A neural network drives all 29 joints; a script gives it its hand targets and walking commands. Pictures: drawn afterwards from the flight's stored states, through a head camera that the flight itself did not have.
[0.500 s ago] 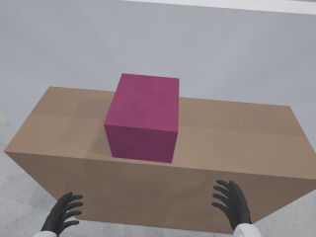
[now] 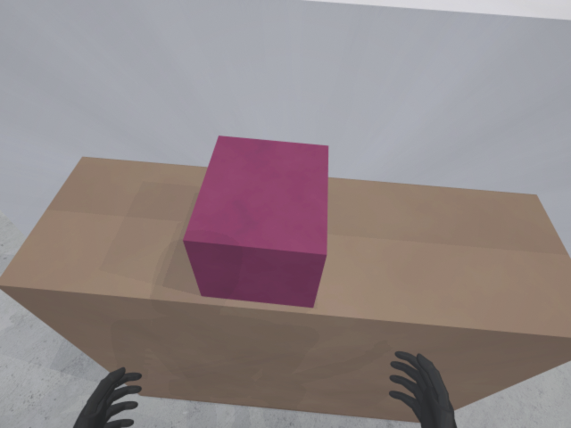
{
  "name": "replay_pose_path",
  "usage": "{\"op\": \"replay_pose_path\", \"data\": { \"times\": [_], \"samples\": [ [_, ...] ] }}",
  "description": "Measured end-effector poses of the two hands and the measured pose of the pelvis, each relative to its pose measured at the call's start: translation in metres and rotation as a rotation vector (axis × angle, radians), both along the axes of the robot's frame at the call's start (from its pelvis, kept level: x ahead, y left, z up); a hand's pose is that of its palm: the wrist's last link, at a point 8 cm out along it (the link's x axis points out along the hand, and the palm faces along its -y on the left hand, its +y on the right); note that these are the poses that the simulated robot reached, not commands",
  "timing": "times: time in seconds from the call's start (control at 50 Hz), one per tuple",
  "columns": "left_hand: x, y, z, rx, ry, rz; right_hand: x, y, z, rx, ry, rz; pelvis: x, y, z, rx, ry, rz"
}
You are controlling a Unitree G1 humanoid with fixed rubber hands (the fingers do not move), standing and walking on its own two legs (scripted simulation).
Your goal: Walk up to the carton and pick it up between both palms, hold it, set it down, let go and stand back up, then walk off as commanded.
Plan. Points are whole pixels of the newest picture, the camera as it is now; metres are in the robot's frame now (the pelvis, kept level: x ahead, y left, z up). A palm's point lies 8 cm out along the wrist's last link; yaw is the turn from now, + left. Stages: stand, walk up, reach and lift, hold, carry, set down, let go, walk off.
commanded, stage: let go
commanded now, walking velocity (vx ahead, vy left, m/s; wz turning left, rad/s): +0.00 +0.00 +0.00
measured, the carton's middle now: (265, 220) +0.40 +0.01 +0.06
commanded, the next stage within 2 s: stand in 0.44 s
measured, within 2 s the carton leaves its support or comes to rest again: neither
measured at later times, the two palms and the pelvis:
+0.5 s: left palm out of the picture +0.15 +0.24 -0.08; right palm out of the picture +0.13 -0.21 -0.08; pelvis +0.00 +0.00 +0.00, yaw +0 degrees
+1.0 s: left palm out of the picture +0.15 +0.29 -0.09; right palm out of the picture +0.11 -0.27 -0.10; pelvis +0.03 +0.00 -0.01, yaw +0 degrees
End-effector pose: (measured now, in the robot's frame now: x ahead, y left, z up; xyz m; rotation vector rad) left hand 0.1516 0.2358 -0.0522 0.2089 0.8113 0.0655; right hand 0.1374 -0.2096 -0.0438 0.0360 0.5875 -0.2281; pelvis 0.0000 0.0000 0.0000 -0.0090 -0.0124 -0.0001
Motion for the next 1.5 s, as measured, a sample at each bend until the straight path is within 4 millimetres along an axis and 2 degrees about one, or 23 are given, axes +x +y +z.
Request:
{"op": "replay_pose_path", "data": {
  "times": [0.16, 0.4, 0.5, 0.62, 0.68, 0.76, 1.06, 1.26, 1.5],
  "samples": [
    [-0.018, 0.004, -0.017, 0.010, 0.082, 0.015, -0.020, 0.001, -0.020, -0.008, 0.086, 0.025, -0.002, 0.000, 0.000, 0.000, -0.003, 0.000],
    [0.004, 0.001, -0.021, 0.013, 0.052, 0.008, -0.007, 0.004, -0.028, -0.022, 0.084, 0.076, -0.003, 0.000, 0.000, 0.000, -0.004, 0.000],
    [0.002, 0.001, -0.026, 0.025, 0.067, -0.002, -0.011, 0.003, -0.035, -0.023, 0.118, 0.083, -0.001, 0.000, 0.000, 0.000, -0.003, 0.000],
    [-0.005, 0.023, -0.034, 0.088, 0.069, -0.001, -0.033, -0.034, -0.051, -0.122, 0.307, 0.087, 0.006, 0.001, -0.004, -0.002, -0.015, -0.001],
    [-0.005, 0.034, -0.034, 0.109, 0.071, 0.009, -0.037, -0.050, -0.052, -0.163, 0.347, 0.086, 0.008, 0.001, -0.005, -0.003, -0.016, -0.001],
    [-0.005, 0.045, -0.035, 0.128, 0.087, 0.020, -0.036, -0.059, -0.052, -0.187, 0.373, 0.087, 0.013, 0.001, -0.005, -0.003, -0.011, -0.001],
    [-0.005, 0.053, -0.038, 0.150, 0.142, 0.039, -0.029, -0.058, -0.061, -0.166, 0.406, 0.084, 0.027, 0.001, -0.005, -0.003, 0.008, -0.001],
    [-0.015, 0.056, -0.040, 0.151, 0.157, 0.053, -0.037, -0.059, -0.064, -0.161, 0.417, 0.073, 0.024, 0.001, -0.005, -0.003, 0.003, -0.001],
    [-0.038, 0.059, -0.044, 0.153, 0.198, 0.071, -0.058, -0.060, -0.070, -0.153, 0.449, 0.062, 0.012, 0.001, -0.005, -0.003, -0.012, -0.001]
  ]
}}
